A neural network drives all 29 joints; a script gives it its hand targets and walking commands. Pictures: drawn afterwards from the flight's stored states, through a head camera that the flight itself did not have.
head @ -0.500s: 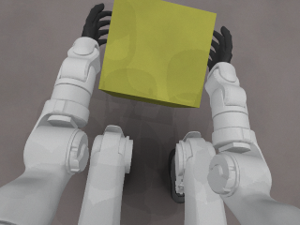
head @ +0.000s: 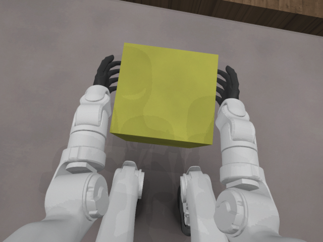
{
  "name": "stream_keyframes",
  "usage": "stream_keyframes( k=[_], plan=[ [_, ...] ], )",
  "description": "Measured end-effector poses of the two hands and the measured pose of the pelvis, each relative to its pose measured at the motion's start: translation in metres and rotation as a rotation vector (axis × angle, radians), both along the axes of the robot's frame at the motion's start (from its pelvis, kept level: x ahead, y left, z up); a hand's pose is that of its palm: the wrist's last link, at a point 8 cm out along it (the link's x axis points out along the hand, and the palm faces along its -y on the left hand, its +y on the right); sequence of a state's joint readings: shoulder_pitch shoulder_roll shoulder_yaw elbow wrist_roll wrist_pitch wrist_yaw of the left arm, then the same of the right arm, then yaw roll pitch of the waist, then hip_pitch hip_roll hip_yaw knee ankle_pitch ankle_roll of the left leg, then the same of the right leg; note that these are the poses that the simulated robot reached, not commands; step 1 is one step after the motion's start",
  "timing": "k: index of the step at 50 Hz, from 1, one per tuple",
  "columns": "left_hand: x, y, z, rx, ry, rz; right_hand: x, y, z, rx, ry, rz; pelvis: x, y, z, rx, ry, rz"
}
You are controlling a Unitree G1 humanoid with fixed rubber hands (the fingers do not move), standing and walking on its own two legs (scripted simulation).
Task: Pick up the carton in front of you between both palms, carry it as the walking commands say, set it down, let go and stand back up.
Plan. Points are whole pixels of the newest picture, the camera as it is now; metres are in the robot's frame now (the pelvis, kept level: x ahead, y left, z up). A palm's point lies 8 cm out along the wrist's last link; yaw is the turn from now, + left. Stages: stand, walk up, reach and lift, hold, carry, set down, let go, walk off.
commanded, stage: reach and lift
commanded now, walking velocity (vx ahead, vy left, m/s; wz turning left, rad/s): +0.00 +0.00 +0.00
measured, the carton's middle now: (163, 106) +0.46 +0.02 -0.13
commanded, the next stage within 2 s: none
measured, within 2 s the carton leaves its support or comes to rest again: neither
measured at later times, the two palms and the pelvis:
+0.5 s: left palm (77, 74) +0.42 +0.16 +0.11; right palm (274, 87) +0.42 -0.14 +0.12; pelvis +0.05 +0.00 +0.14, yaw +1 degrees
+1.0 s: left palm (2, 31) +0.37 +0.15 +0.26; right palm out of the picture +0.39 -0.14 +0.26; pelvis +0.08 +0.00 +0.24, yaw +2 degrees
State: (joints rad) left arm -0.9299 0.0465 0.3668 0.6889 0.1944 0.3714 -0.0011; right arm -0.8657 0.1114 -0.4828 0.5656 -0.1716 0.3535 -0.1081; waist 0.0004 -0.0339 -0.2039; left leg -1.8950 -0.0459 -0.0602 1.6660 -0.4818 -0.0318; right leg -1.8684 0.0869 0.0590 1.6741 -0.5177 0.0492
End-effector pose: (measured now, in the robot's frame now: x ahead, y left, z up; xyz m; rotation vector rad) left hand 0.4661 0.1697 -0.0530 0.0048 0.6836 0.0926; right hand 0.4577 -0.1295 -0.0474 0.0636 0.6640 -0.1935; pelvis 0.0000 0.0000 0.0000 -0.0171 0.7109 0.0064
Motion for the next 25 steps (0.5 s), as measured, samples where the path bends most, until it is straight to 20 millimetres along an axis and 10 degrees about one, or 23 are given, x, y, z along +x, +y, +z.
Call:
stream_keyframes(
  k=[25],
  plan=[
    [-0.048,-0.007,0.162,-0.017,0.011,0.038,-0.039,-0.007,0.164,-0.007,0.010,0.027,0.049,0.002,0.142,0.010,-0.255,0.016]
  ],
)
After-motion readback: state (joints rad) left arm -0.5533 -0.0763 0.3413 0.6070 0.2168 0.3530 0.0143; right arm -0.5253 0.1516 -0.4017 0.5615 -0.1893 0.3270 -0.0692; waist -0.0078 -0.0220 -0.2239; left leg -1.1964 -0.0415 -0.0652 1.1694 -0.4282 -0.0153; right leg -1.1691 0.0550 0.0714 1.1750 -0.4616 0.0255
